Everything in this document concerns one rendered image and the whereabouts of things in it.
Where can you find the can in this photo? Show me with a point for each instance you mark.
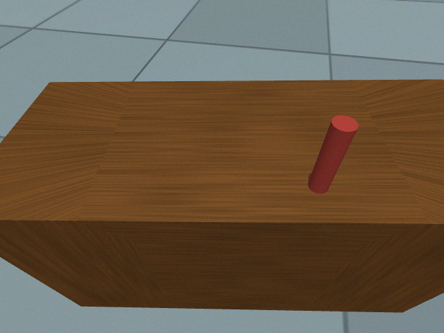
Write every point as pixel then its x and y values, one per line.
pixel 337 140

